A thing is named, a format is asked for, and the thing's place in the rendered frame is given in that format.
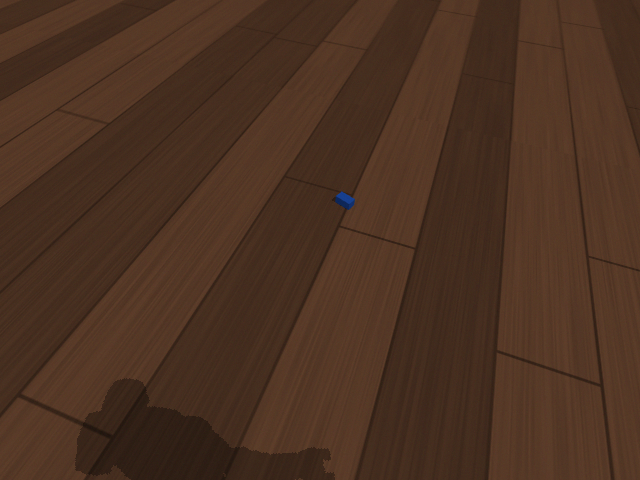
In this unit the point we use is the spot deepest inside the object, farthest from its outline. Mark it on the small box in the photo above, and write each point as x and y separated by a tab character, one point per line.
345	200

